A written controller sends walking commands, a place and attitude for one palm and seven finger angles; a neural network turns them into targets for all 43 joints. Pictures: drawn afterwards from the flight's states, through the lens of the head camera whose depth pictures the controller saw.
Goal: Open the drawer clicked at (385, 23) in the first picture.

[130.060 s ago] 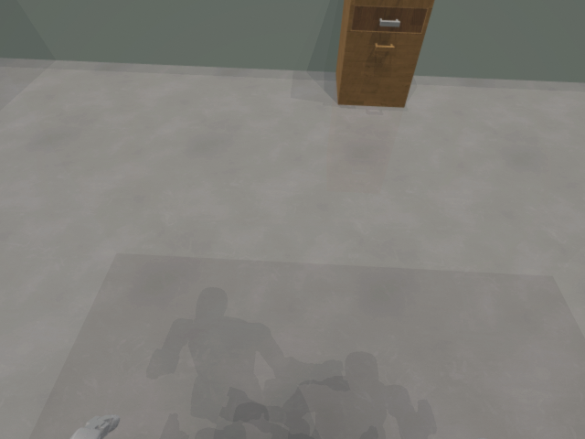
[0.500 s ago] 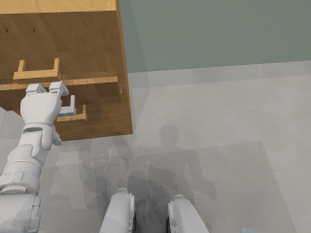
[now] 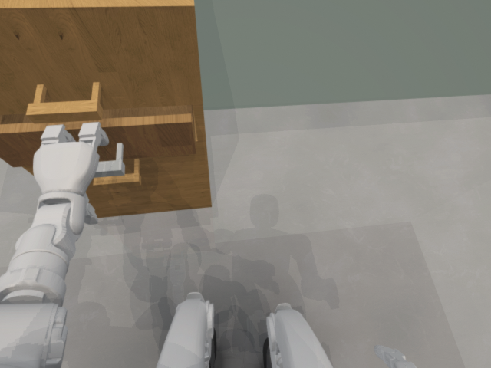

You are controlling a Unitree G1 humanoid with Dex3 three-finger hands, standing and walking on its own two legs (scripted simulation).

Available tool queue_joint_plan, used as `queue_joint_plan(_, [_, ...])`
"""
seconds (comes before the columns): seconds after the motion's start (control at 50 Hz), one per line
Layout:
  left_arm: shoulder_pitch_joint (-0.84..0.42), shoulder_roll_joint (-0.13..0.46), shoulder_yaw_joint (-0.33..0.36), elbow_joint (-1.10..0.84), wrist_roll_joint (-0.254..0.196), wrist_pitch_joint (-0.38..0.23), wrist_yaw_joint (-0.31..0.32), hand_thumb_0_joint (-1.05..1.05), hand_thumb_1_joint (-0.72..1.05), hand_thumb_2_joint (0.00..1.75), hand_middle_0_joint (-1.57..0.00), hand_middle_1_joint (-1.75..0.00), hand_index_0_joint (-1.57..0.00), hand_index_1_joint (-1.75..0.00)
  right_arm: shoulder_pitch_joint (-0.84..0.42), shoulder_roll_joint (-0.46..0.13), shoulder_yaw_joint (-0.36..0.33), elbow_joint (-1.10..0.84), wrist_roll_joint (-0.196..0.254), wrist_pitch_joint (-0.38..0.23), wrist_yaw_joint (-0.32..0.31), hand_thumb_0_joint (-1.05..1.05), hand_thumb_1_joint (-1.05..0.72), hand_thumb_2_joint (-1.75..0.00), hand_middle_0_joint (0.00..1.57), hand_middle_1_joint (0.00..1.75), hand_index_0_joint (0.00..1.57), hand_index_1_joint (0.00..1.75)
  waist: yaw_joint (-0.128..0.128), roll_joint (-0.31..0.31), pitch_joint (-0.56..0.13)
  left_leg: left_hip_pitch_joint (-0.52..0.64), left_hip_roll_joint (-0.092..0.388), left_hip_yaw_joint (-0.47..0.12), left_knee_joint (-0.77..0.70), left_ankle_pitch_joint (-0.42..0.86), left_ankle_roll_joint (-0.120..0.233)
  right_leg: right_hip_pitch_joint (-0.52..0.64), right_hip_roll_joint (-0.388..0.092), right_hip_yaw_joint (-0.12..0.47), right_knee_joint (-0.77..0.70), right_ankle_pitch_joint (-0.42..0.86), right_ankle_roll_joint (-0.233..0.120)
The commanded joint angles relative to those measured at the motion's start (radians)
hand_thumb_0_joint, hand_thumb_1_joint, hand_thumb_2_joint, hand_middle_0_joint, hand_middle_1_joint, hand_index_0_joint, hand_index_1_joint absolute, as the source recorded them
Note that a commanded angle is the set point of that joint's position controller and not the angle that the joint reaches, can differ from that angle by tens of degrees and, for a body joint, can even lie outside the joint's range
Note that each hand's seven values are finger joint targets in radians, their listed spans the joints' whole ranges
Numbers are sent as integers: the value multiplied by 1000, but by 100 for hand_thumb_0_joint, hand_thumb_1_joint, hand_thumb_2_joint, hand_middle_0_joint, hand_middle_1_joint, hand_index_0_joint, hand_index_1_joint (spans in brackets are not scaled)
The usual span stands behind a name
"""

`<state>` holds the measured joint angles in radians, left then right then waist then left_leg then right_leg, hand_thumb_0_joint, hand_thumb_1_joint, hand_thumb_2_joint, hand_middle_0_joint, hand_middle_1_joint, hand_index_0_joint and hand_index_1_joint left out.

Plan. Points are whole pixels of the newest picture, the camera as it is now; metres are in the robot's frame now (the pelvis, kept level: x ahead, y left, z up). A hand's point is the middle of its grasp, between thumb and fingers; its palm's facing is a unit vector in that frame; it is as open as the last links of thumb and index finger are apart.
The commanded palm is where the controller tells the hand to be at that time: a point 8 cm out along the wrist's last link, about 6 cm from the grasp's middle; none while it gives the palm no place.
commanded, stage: re-aim the fingers above the handle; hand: left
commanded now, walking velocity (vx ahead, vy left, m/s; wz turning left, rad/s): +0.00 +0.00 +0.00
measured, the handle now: (96, 159) +0.49 +0.30 -0.11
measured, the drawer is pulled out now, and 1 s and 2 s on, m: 0.04 0.04 0.04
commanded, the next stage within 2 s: lower the fingers behind the handle in 0.50 s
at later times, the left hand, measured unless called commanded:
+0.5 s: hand (80, 177) +0.42 +0.30 -0.05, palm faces +0.00 -0.01 -1.00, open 13.8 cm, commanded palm +0.41 +0.27 +0.01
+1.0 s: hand (87, 181) +0.43 +0.30 -0.08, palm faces -0.01 +0.00 -1.00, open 13.8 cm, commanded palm +0.41 +0.27 -0.02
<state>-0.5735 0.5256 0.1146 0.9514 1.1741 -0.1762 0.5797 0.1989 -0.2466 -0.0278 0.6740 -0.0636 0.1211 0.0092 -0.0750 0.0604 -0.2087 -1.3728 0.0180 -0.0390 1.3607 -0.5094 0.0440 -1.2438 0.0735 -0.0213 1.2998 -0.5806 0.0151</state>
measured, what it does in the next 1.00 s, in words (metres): stands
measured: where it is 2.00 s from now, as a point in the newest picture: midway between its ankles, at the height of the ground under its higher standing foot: outside the picture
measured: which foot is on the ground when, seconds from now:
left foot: down 0.00-1.00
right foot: down 0.00-1.00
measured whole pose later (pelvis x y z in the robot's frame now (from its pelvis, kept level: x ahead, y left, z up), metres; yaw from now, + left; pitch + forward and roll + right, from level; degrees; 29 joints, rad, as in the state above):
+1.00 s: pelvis +0.00 -0.01 -0.02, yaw -1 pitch +32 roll -5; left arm -0.58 0.57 0.17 0.98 1.18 -0.20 0.58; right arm 0.21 -0.27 -0.04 0.68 -0.07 0.10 0.02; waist -0.07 0.06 -0.21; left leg -1.47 0.03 -0.04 1.44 -0.54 0.03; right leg -1.35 0.09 -0.03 1.40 -0.62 0.00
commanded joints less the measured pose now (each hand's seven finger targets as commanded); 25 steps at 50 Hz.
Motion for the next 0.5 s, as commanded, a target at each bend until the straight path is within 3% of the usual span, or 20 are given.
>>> queue_joint_plan(0.0, [-300, 364, 129, -162, -44, 83, 37, 0, -50, 30, -30, -120, -30, -120, 139, -186, -56, -62, 9, -2, -12, 0, -90, -90, 20, 30, 20, 30, 28, 83, -507, 573, 0, -20, -186, 321, -13, 123, 16, -42, -163, 258, -60])
queue_joint_plan(0.06, [-342, 303, 66, -222, -60, 52, -6, 0, -50, 30, -30, -120, -30, -120, 150, -182, -68, -51, 12, -18, -24, 0, -90, -90, 20, 30, 20, 30, 1, 107, -574, 649, 7, -27, -189, 324, -12, 120, 16, -37, -178, 261, -57])
queue_joint_plan(0.14, [-354, 179, -49, -213, -69, 14, -63, 0, -50, 30, -30, -120, -30, -120, 157, -171, -75, -30, 16, -32, -39, 0, -90, -90, 20, 30, 20, 30, -37, 94, -491, 659, 9, -42, -208, 255, -12, 56, 15, -40, -203, 211, -59])
queue_joint_plan(0.16, [-364, 176, -56, -199, -70, 11, -68, 0, -50, 30, -30, -120, -30, -120, 160, -173, -76, -18, 15, -33, -43, 0, -90, -90, 20, 30, 20, 30, -45, 83, -437, 641, 12, -50, -215, 218, -14, 34, 16, -44, -206, 191, -64])
queue_joint_plan(0.18, [-382, 160, -74, -194, -69, 3, -72, 0, -50, 30, -30, -120, -30, -120, 161, -171, -73, -14, 15, -35, -44, 0, -90, -90, 20, 30, 20, 30, -50, 82, -429, 621, 8, -51, -214, 196, -12, 19, 14, -43, -204, 181, -62])
queue_joint_plan(0.26, [-341, 204, -14, -151, -62, -8, -52, 0, -50, 30, -30, -120, -30, -120, 167, -172, -71, -11, 10, -30, -42, 0, -90, -90, 20, 30, 20, 30, -20, 102, -397, 605, 6, -51, -213, 218, -16, 5, 15, -47, -194, 181, -75])
queue_joint_plan(0.32, [-302, 298, 83, -129, -41, 1, -10, 0, -50, 30, -30, -120, -30, -120, 154, -179, -62, -17, 3, -16, -30, 0, -90, -90, 20, 30, 20, 30, 23, 133, -410, 580, 6, -41, -200, 271, -19, 16, 15, -44, -169, 201, -82])
queue_joint_plan(0.34, [-292, 303, 95, -132, -33, 7, 7, 0, -50, 30, -30, -120, -30, -120, 155, -176, -60, -28, 3, -11, -25, 0, -90, -90, 20, 30, 20, 30, 30, 137, -429, 570, 3, -33, -191, 287, -17, 30, 15, -44, -160, 209, -79])
queue_joint_plan(0.36, [-269, 315, 109, -107, -30, 23, 20, 0, -50, 30, -30, -120, -30, -120, 151, -179, -57, -32, 2, -6, -20, 0, -90, -90, 20, 30, 20, 30, 33, 109, -414, 541, 1, -28, -186, 283, -15, 47, 17, -44, -160, 211, -78])
queue_joint_plan(0.4, [-291, 346, 129, -138, -18, 36, 44, 0, -50, 30, -30, -120, -30, -120, 146, -182, -58, -45, 0, -6, -16, 0, -90, -90, 20, 30, 20, 30, 31, 99, -452, 530, 2, -19, -173, 298, -10, 77, 16, -36, -158, 231, -71])
queue_joint_plan(0.42, [-291, 376, 154, -165, -15, 39, 47, 0, -50, 30, -30, -120, -30, -120, 140, -186, -57, -48, -1, -7, -16, 0, -90, -90, 20, 30, 20, 30, 45, 108, -496, 553, 5, -22, -174, 325, -13, 93, 15, -36, -145, 247, -72])
queue_joint_plan(0.44, [-300, 364, 139, -189, -9, 40, 48, 0, -50, 30, -30, -120, -30, -120, 145, -184, -60, -54, 1, -5, -16, 0, -90, -90, 20, 30, 20, 30, 42, 138, -534, 586, 6, -22, -177, 344, -17, 92, 15, -36, -143, 254, -70])
queue_joint_plan(0.48, [-296, 317, 107, -221, -24, 42, 40, 0, -50, 30, -30, -120, -30, -120, 150, -180, -70, -52, 5, -11, -14, 0, -90, -90, 20, 30, 20, 30, 30, 125, -568, 629, 8, -22, -179, 364, -17, 111, 17, -38, -156, 275, -65])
